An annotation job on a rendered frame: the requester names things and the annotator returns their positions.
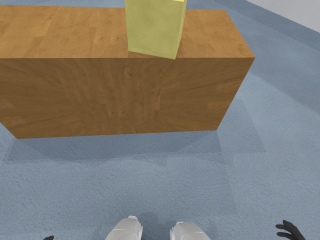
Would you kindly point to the pedestal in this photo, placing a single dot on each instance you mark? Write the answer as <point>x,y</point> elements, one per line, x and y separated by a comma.
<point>66,71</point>

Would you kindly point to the carton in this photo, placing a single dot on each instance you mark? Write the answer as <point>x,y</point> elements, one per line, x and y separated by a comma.
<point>154,27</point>

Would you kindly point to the right robot hand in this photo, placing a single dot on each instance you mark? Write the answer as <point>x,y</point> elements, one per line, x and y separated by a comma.
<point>288,226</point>

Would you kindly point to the left robot thigh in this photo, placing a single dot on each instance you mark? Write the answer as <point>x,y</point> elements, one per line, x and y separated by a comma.
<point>126,229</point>

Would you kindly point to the robot thigh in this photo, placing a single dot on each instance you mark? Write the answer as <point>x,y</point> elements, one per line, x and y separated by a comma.
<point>126,229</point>
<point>187,231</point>

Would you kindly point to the right robot thigh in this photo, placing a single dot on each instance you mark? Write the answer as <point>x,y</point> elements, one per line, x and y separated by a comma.
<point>187,231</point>

